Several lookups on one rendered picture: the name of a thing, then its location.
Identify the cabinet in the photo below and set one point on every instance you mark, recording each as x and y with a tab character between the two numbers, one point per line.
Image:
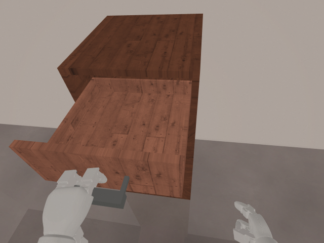
142	47

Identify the right robot hand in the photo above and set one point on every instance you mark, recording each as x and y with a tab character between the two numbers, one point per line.
249	232

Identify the drawer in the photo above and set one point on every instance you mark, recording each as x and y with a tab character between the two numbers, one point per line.
124	127

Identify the handle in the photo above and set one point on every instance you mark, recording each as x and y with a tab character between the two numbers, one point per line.
110	198

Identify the left robot hand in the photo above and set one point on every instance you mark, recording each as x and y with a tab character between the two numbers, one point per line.
67	206

